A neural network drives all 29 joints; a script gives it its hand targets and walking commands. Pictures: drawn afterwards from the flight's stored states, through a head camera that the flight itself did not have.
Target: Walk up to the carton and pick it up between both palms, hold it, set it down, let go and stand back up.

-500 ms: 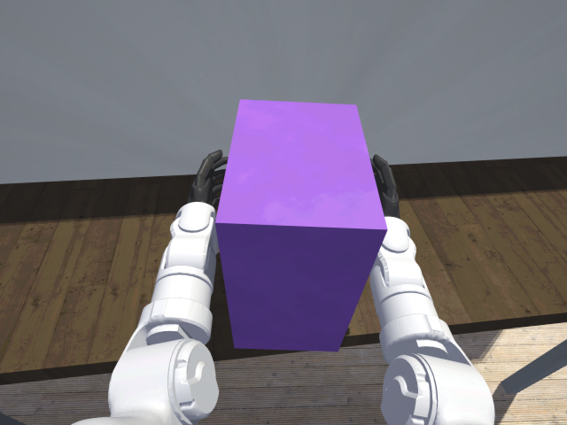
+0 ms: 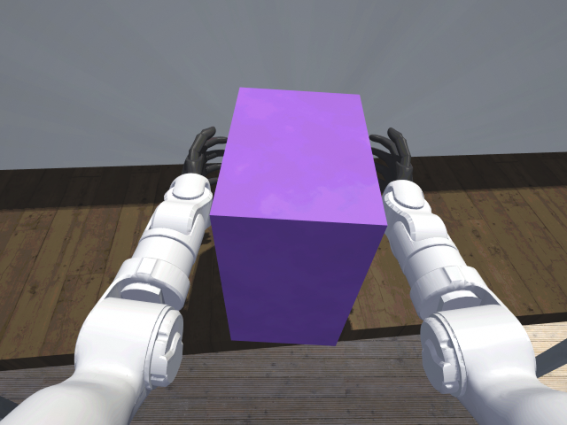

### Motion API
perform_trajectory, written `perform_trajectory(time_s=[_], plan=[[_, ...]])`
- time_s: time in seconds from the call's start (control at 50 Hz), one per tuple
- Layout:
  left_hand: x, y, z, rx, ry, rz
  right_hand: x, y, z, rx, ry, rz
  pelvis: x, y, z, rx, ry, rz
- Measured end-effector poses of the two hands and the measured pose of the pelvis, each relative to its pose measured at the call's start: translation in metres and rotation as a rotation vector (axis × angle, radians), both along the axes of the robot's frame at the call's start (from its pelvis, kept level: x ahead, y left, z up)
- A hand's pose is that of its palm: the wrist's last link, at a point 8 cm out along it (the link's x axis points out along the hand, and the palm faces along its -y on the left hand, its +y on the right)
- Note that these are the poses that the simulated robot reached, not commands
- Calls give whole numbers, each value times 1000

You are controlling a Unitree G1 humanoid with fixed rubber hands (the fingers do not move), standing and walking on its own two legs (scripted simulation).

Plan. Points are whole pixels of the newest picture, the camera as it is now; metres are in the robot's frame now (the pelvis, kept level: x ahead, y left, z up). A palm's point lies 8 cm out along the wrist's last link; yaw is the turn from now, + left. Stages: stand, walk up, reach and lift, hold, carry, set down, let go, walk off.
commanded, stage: set down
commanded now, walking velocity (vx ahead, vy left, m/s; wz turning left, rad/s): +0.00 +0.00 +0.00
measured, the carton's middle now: (291, 225) +0.39 -0.02 +0.08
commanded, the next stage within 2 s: none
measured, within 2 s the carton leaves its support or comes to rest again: neither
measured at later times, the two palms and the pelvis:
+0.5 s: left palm (182, 162) +0.43 +0.13 +0.16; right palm (408, 175) +0.41 -0.17 +0.16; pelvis -0.02 -0.01 -0.01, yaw +2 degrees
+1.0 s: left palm (158, 133) +0.43 +0.15 +0.21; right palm (427, 148) +0.40 -0.18 +0.22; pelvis -0.02 -0.01 +0.00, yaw +1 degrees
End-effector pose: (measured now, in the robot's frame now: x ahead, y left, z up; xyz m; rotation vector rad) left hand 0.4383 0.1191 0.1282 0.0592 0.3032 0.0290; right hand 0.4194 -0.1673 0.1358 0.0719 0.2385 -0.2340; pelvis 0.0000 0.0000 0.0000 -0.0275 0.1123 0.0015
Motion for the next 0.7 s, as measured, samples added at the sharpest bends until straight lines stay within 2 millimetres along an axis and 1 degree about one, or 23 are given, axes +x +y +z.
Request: perform_trajectory(time_s=[0.12,0.18,0.24,0.32,0.42,0.48,0.58,0.7], plan=[[-8,7,-10,-17,24,6,-9,-14,3,-4,19,-10,-6,-6,-2,5,-2,10],[-10,12,-10,-11,23,14,-14,-20,3,-3,29,-14,-12,-8,-4,9,4,16],[-11,16,-6,-2,15,20,-17,-22,4,-11,35,-8,-18,-10,-6,13,13,20],[-9,17,4,7,-2,21,-18,-18,5,-11,43,8,-23,-11,-8,17,34,22],[-5,14,21,4,-19,16,-15,-8,14,-13,35,27,-24,-10,-9,18,51,22],[-4,14,31,-3,-22,12,-13,-5,24,-9,25,23,-22,-9,-8,16,49,24],[-4,17,46,-19,-25,9,-11,-8,43,-18,8,4,-19,-9,-6,13,24,25],[-5,25,57,-24,-19,19,-12,-11,60,-18,9,7,-18,-10,-4,12,-12,22]])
